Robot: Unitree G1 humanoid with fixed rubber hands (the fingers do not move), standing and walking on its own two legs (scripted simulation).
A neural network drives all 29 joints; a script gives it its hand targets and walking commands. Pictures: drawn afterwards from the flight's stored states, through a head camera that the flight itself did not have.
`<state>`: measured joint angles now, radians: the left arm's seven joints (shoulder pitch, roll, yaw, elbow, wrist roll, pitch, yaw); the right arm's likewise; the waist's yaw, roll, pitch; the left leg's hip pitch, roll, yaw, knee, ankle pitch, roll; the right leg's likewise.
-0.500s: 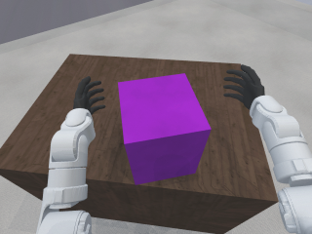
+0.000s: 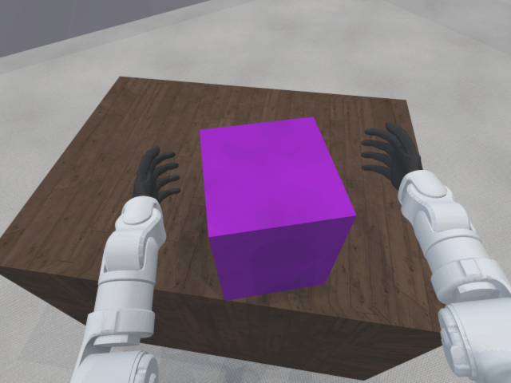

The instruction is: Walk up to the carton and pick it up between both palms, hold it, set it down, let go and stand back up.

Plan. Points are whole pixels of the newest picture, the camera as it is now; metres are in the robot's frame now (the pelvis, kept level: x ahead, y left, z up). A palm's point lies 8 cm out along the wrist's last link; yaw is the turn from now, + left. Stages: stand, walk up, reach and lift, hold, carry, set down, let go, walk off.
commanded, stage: reach and lift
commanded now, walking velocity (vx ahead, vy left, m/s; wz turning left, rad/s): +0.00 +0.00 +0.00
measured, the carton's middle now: (267, 213) +0.39 +0.05 -0.01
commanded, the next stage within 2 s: none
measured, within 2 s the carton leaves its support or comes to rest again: neither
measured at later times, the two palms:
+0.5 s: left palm (177, 215) +0.34 +0.20 +0.03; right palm (381, 193) +0.43 -0.14 +0.04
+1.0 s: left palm (182, 215) +0.34 +0.19 +0.03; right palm (352, 199) +0.42 -0.10 +0.03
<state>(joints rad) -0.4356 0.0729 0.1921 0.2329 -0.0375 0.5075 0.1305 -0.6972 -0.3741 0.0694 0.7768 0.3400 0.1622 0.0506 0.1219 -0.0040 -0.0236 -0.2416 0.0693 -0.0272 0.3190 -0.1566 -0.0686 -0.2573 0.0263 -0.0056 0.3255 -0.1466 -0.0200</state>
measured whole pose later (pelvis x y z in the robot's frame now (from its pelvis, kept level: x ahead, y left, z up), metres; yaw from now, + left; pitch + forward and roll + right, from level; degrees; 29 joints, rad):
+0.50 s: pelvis +0.00 +0.01 -0.01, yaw -1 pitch +12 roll -1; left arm -0.49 -0.03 0.15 0.73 0.01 -0.05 0.20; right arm -0.74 -0.28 0.06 1.16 0.26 -0.23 0.04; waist 0.17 0.01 -0.14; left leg -0.45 0.08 -0.01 0.43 -0.20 -0.06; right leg -0.45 0.04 0.01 0.38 -0.15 -0.01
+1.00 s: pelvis +0.00 +0.00 -0.01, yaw +0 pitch +13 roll -1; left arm -0.52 -0.08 0.23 0.74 0.08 -0.12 0.22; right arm -0.74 -0.13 -0.02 1.12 0.13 -0.23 -0.05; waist 0.14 0.02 -0.13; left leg -0.48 0.08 -0.04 0.42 -0.18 -0.07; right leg -0.46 0.04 -0.02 0.38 -0.14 -0.02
